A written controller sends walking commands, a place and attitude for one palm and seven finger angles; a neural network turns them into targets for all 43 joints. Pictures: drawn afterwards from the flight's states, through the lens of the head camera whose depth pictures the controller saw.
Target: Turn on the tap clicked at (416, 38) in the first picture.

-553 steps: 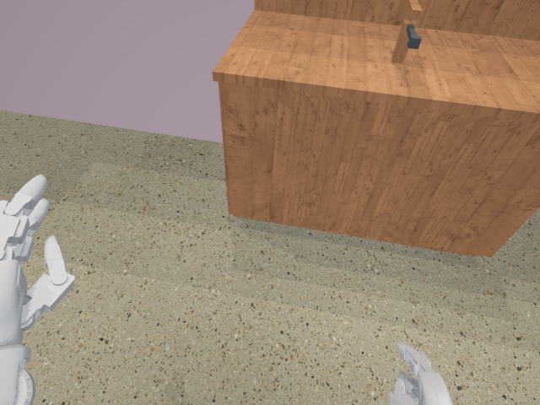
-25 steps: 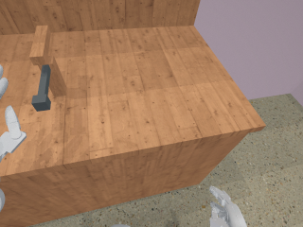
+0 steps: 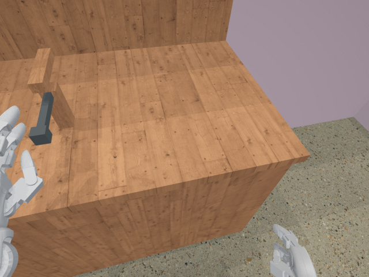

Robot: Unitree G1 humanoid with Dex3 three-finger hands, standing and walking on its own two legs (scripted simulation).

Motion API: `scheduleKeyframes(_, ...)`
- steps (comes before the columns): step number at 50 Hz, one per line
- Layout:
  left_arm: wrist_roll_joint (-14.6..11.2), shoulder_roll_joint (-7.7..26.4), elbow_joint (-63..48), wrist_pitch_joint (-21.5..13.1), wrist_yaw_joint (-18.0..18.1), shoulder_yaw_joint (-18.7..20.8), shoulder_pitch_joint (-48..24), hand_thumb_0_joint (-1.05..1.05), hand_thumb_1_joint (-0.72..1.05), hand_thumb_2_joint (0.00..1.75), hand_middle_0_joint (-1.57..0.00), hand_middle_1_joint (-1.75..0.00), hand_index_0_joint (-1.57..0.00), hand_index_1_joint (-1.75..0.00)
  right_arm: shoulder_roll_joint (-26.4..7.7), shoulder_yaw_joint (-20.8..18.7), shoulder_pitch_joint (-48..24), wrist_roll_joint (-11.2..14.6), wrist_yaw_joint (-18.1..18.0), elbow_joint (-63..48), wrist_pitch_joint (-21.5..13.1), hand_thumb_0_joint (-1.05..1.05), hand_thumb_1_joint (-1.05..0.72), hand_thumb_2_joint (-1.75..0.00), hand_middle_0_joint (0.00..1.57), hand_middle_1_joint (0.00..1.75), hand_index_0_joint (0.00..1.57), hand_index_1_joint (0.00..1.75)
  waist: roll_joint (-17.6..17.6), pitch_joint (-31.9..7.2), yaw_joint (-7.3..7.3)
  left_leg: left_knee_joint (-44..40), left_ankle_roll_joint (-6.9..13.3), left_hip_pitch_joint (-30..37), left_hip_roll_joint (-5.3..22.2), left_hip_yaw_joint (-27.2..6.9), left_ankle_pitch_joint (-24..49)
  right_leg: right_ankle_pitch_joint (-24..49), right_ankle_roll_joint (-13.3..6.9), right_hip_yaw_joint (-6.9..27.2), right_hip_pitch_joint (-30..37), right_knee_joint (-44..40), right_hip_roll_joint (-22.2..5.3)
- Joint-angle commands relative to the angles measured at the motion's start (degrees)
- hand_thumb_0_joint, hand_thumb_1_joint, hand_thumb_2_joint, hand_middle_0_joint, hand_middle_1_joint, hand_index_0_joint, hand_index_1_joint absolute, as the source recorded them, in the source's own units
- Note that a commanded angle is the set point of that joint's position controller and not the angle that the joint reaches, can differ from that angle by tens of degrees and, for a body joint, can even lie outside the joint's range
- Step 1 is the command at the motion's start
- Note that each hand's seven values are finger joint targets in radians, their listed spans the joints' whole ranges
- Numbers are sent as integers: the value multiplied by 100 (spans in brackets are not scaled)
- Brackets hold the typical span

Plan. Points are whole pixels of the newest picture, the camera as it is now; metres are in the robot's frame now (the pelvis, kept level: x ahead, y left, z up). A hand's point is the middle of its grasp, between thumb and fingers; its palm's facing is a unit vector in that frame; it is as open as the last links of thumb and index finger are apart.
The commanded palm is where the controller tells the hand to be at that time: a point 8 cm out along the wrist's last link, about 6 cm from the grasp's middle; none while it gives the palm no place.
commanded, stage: come to a stop and stand still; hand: left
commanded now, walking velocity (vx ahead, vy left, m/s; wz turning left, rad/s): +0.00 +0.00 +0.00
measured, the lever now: (41, 135) +0.33 +0.32 +0.13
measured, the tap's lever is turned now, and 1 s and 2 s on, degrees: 0 0 0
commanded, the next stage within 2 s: look again from close up in 0.94 s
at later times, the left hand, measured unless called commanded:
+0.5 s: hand (57, 156) +0.26 +0.24 +0.17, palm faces +0.34 -0.87 -0.37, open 7.4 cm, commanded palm +0.18 +0.27 +0.18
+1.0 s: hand (35, 181) +0.22 +0.26 +0.16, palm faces +0.40 -0.86 -0.30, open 7.4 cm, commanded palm +0.16 +0.28 +0.18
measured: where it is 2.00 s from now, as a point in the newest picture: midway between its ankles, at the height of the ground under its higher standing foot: outside the picture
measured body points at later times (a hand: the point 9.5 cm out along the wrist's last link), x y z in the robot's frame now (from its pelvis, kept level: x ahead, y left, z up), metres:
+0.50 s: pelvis +0.01 +0.00 +0.00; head +0.03 +0.01 +0.45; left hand +0.23 +0.28 +0.19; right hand +0.16 -0.23 -0.08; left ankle +0.02 +0.10 -0.74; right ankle +0.05 -0.13 -0.74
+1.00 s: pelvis -0.01 +0.01 +0.00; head +0.02 +0.02 +0.45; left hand +0.19 +0.30 +0.18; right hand +0.19 -0.20 -0.07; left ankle +0.02 +0.10 -0.74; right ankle +0.05 -0.13 -0.74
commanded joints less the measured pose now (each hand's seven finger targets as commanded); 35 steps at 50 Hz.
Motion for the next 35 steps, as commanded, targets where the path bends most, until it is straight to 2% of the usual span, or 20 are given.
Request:
scheduleKeyframes(1,6,963,-1190,-333,101,574,-400,0,90,90,-20,-30,-20,-30,-626,-265,-503,3,-93,-898,-332,0,-90,-90,20,30,20,30,175,-874,-50,-638,-150,-118,421,-525,66,-15,-139,653,611,-512,-416)
scheduleKeyframes(7,27,1093,-1334,-286,135,707,-268,0,90,90,-20,-30,-20,-30,-633,-262,-615,-6,-123,-898,-341,0,-90,-90,20,30,20,30,251,-930,-64,-590,-122,-10,402,-537,59,-100,-174,746,618,-599,-475)
scheduleKeyframes(11,29,985,-1298,-267,120,649,-197,0,90,90,-20,-30,-20,-30,-600,-252,-582,-24,-140,-909,-321,0,-90,-90,20,30,20,30,199,-907,-62,-680,-122,-38,457,-547,171,5,-136,665,689,-551,-427)
scheduleKeyframes(12,410,5396,-3562,-1178,158,1809,-5247,0,90,90,-20,-30,-20,-30,-678,920,574,315,-645,-1591,-18,0,-90,-90,20,30,20,30,1377,-798,-408,-493,74,-657,401,-372,-462,-1074,270,580,488,-147,41)
scheduleKeyframes(13,616,2332,-819,-709,74,1903,-3151,0,90,90,-20,-30,-20,-30,-128,111,138,160,-557,-1196,-247,0,-90,-90,20,30,20,30,104,-767,-63,-549,34,-487,968,-485,-861,-1670,14,424,-167,-22,-312)
scheduleKeyframes(14,526,1846,56,-501,26,1307,-2538,0,90,90,-20,-30,-20,-30,-551,98,-138,-75,-355,-971,-220,0,-90,-90,20,30,20,30,-27,-598,-117,-569,-35,-322,629,-113,-661,-1324,-115,541,-154,-265,-70)
scheduleKeyframes(15,483,2072,-112,-525,-22,1377,-2466,0,90,90,-20,-30,-20,-30,-844,-123,-106,-208,-244,-1062,-252,0,-90,-90,20,30,20,30,30,-660,-7,-359,-109,-454,431,14,-960,-1062,-242,875,-97,-496,-120)
scheduleKeyframes(16,434,1776,20,-595,-105,1059,-2023,0,90,90,-20,-30,-20,-30,-806,-114,-24,-219,-139,-1065,-295,0,-90,-90,20,30,20,30,11,-807,-13,-278,-87,-512,329,2,-981,-1007,-333,1053,20,-563,-281)
scheduleKeyframes(17,351,1128,178,-552,-173,611,-1499,0,90,90,-20,-30,-20,-30,-740,-103,-189,-154,-24,-1026,-306,0,-90,-90,20,30,20,30,205,-947,-17,-343,-75,-190,363,30,-902,-916,-377,1035,-27,-441,-238)
scheduleKeyframes(19,294,937,-389,-587,-174,336,-791,0,90,90,-20,-30,-20,-30,-784,-154,-7,-113,132,-1162,-367,0,-90,-90,20,30,20,30,338,-874,86,-386,-44,-292,377,-11,-538,-474,-371,933,137,-349,-281)
scheduleKeyframes(21,240,1019,-621,-636,-102,478,-293,0,90,90,-20,-30,-20,-30,-758,-157,25,-103,232,-1097,-454,0,-90,-90,20,30,20,30,25,-869,109,-425,-50,-336,390,-81,-139,-72,-311,829,296,-262,-283)
scheduleKeyframes(22,222,1225,-708,-628,-22,733,-194,0,90,90,-20,-30,-20,-30,-750,-140,-182,-90,232,-1060,-437,0,-90,-90,20,30,20,30,69,-1020,106,-526,-53,-215,438,-77,85,183,-266,722,449,-97,-221)
scheduleKeyframes(23,219,1272,-859,-671,15,835,-209,0,90,90,-20,-30,-20,-30,-725,-167,-57,-131,205,-1024,-432,0,-90,-90,20,30,20,30,-99,-1018,79,-517,-68,-389,449,-127,238,425,-220,641,613,-38,-235)
scheduleKeyframes(25,169,1562,-937,-746,66,1163,-279,0,90,90,-20,-30,-20,-30,-710,-161,-155,-178,170,-925,-432,0,-90,-90,20,30,20,30,-109,-1014,50,-450,-89,-471,406,-198,358,612,-216,707,655,-26,-287)
scheduleKeyframes(26,134,1590,-1111,-786,61,1196,-394,0,90,90,-20,-30,-20,-30,-704,-156,-166,-185,148,-895,-436,0,-90,-90,20,30,20,30,23,-1042,18,-415,-103,-490,371,-260,489,711,-238,732,693,12,-310)
scheduleKeyframes(27,147,1908,-1444,-809,93,1409,-715,0,90,90,-20,-30,-20,-30,-721,-147,-327,-171,114,-881,-406,0,-90,-90,20,30,20,30,296,-1207,-15,-433,-109,-330,398,-301,680,796,-237,715,724,148,-301)
scheduleKeyframes(28,132,1701,-1384,-825,75,1247,-665,0,90,90,-20,-30,-20,-30,-676,-142,-223,-189,81,-829,-397,0,-90,-90,20,30,20,30,510,-1229,-25,-466,-115,-355,431,-327,848,830,-225,620,768,211,-306)
scheduleKeyframes(29,102,1699,-1397,-806,76,1237,-607,0,90,90,-20,-30,-20,-30,-656,-151,-206,-148,69,-832,-428,0,-90,-90,20,30,20,30,705,-1307,-2,-432,-148,-251,449,-352,1149,927,-217,602,795,276,-322)
scheduleKeyframes(32,74,1664,-1678,-771,66,1148,-577,0,90,90,-20,-30,-20,-30,-643,-157,-277,-94,67,-786,-480,0,-90,-90,20,30,20,30,875,-1570,-4,-299,-250,169,522,-425,2138,1078,-180,485,750,419,-313)
scheduleKeyframes(35,70,1352,-1590,-743,32,880,-388,0,90,90,-20,-30,-20,-30,-684,-216,-120,-103,102,-707,-497,0,-90,-90,20,30,20,30,680,-1491,-6,-296,-308,267,622,-445,2416,887,-145,397,613,375,-310)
